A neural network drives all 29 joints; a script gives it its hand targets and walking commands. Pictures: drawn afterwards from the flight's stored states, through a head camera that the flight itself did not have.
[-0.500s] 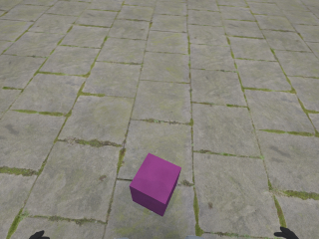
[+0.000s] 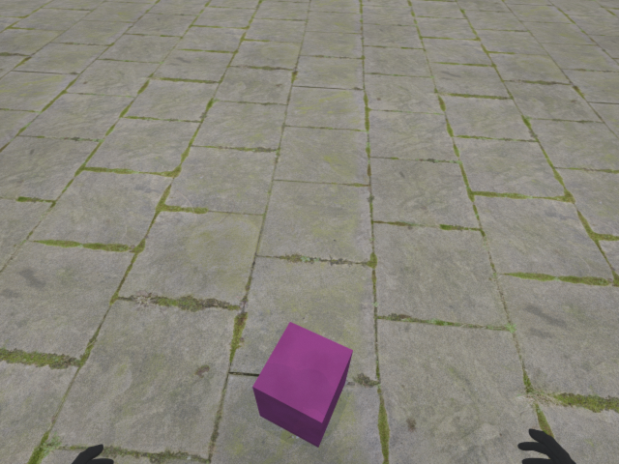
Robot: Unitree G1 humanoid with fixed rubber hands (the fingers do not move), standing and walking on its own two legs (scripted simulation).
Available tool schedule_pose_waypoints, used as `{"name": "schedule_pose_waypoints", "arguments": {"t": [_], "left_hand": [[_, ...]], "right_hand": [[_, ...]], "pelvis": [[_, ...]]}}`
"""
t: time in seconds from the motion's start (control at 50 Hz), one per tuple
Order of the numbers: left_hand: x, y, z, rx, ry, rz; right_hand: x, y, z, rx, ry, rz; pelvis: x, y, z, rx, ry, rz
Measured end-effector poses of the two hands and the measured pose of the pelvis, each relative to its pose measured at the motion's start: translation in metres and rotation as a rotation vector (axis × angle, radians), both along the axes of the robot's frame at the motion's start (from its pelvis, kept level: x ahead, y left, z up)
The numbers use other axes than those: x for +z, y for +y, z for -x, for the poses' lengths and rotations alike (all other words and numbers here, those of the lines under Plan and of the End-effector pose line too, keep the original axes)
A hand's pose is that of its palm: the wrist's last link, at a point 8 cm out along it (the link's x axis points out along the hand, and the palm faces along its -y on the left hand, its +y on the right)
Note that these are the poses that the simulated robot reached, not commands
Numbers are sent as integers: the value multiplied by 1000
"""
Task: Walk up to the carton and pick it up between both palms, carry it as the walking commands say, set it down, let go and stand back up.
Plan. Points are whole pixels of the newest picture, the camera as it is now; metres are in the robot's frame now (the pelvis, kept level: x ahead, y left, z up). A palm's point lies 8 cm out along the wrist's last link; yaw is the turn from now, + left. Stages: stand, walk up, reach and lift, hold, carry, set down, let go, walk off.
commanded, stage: walk up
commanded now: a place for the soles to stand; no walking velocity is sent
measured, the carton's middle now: (304, 384) +0.46 +0.01 -0.65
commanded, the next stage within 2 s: none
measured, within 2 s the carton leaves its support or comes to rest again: neither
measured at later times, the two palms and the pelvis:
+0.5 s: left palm out of the picture +0.16 +0.50 -0.08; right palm out of the picture +0.06 -0.19 -0.12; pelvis +0.03 +0.15 -0.03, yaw -12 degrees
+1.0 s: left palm (27, 350) +0.32 +0.46 -0.11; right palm out of the picture +0.01 -0.14 -0.08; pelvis +0.07 +0.21 -0.02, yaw -24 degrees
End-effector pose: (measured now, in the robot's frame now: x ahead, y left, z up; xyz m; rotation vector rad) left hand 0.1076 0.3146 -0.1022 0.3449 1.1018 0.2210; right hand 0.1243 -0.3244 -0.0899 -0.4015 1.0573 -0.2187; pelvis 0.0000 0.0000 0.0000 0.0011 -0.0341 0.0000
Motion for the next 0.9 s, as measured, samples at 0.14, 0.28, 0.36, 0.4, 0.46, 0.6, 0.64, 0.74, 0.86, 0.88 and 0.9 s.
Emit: {"name": "schedule_pose_waypoints", "arguments": {"t": [0.14, 0.28, 0.36, 0.4, 0.46, 0.6, 0.64, 0.74, 0.86, 0.88, 0.9], "left_hand": [[25, 77, 60, 4, 113, -243], [46, 169, 69, -56, 159, -407], [33, 207, 38, -101, 130, -425], [26, 206, 13, -129, 101, -394], [21, 194, -27, -202, 58, -315], [12, 160, -112, -359, -73, -188], [11, 153, -131, -389, -115, -159], [8, 148, -171, -440, -169, -95], [-1, 148, -203, -466, -156, -39], [-2, 149, -206, -472, -148, -34], [-3, 149, -207, -479, -137, -29]], "right_hand": [[3, 1, -16, 5, -54, -8], [-20, 49, -14, -2, -46, -18], [-36, 91, 0, -16, -50, -17], [-39, 111, 19, -55, -34, -40], [-36, 131, 47, -130, -14, -57], [-37, 148, 90, -275, 22, -42], [-36, 154, 91, -301, 21, -33], [-25, 172, 83, -332, -28, 4], [-7, 184, 94, -374, -49, 72], [-3, 185, 97, -383, -48, 80], [1, 185, 100, -390, -46, 89]], "pelvis": [[-9, 28, 3, -65, 17, 25], [-30, 84, -2, -101, 36, 13], [-45, 122, -8, -123, 32, 0], [-41, 134, -12, -149, 25, 1], [-33, 146, -22, -182, 19, 6], [-32, 162, -45, -257, 12, 16], [-31, 168, -49, -273, 5, 17], [-30, 188, -60, -312, 0, 4], [-27, 208, -67, -369, -4, 18], [-25, 209, -68, -378, -3, 21], [-23, 211, -68, -387, -2, 25]]}}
